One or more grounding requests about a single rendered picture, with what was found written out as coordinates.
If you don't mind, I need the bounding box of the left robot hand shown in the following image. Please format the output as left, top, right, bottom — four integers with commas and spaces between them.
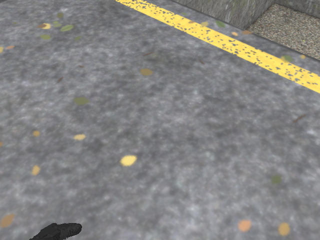
29, 223, 82, 240

